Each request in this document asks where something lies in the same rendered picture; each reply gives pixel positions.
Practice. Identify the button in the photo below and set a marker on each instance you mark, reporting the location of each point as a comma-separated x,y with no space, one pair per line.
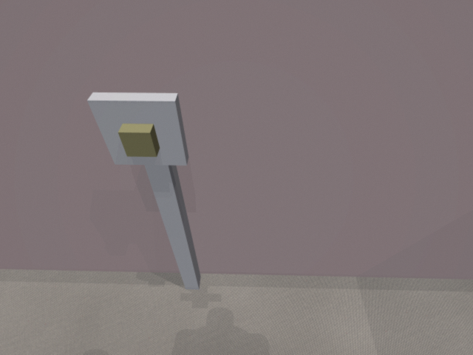
139,140

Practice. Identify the panel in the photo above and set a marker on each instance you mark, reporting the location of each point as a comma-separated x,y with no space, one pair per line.
111,110

